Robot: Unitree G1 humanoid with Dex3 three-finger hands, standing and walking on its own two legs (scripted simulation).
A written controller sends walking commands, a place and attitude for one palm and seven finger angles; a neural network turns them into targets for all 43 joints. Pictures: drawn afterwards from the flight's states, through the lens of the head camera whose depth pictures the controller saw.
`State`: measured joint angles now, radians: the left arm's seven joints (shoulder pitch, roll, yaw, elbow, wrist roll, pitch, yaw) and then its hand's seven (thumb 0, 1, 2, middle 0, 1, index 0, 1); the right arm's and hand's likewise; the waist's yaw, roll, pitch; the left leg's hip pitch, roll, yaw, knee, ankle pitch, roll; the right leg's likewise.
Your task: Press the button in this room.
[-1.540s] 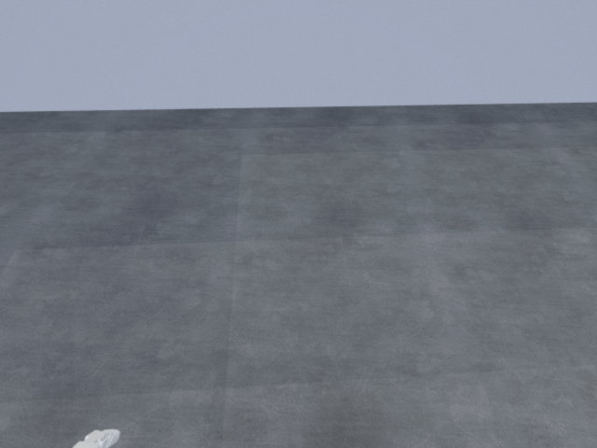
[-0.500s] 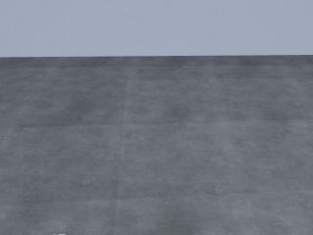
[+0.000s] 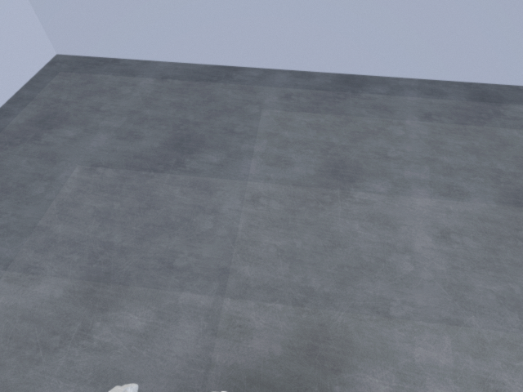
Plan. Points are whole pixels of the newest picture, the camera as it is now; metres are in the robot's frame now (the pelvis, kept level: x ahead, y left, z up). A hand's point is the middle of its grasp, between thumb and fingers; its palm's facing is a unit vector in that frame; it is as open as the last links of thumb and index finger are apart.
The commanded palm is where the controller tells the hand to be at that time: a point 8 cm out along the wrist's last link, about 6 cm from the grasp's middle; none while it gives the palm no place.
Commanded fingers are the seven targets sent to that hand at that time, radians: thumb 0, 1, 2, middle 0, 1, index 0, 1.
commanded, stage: turn or walk to find it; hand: left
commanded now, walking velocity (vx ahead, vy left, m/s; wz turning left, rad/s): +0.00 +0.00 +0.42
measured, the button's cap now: out of the picture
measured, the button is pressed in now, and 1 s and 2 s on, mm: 0 0 0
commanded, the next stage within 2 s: stand and wait in 1.88 s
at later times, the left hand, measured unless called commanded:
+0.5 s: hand out of the picture -0.08 +0.23 -0.19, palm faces +0.27 -0.93 -0.24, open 7.4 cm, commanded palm none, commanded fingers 0.00 0.90 0.90 -0.20 -0.30 -0.20 -0.30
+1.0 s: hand out of the picture -0.09 +0.19 -0.15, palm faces +0.45 -0.86 -0.25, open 7.4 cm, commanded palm none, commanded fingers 0.00 0.90 0.90 -0.20 -0.30 -0.20 -0.30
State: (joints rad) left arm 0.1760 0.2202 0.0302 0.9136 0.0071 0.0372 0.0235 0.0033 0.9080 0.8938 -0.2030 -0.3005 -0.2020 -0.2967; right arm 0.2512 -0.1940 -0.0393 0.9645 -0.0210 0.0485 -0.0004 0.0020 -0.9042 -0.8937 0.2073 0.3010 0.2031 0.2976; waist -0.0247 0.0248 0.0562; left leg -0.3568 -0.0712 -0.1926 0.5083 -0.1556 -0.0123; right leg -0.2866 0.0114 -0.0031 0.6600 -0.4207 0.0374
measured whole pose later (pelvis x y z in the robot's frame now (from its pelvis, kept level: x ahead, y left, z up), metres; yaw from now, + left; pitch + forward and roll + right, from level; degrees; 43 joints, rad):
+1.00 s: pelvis -0.07 -0.01 +0.00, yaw +27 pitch -1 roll +1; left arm 0.24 0.17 0.03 0.91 0.03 0.02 0.02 0.00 0.91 0.89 -0.20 -0.30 -0.20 -0.30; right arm 0.24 -0.24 -0.08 0.98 -0.02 0.08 0.02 0.00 -0.91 -0.89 0.20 0.30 0.20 0.30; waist -0.02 0.03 0.05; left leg -0.49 0.00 -0.02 1.13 -0.36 -0.05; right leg -0.21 -0.06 -0.14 0.51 -0.28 -0.02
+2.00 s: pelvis -0.13 -0.03 +0.00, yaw +52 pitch -1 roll +1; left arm 0.25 0.19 0.03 0.94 0.04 0.01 0.02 0.00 0.90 0.89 -0.21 -0.30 -0.20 -0.30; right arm 0.23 -0.24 -0.07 1.01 -0.01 0.08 0.02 0.00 -0.91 -0.89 0.20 0.30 0.20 0.30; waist 0.01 -0.02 0.07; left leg -0.34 0.04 0.02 0.82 -0.45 -0.06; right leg -0.24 -0.11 -0.19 0.52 -0.25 0.00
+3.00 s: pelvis -0.24 -0.08 +0.00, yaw +70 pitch -1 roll -1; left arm 0.21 0.26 0.07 0.99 0.03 0.07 0.01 0.00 0.91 0.89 -0.20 -0.30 -0.20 -0.30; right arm 0.21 -0.18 -0.04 0.98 -0.02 0.02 0.00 0.00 -0.91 -0.89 0.20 0.30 0.20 0.30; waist 0.00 -0.05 0.06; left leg -0.26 0.00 0.04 0.51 -0.24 0.04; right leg -0.45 -0.09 -0.06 1.04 -0.42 0.06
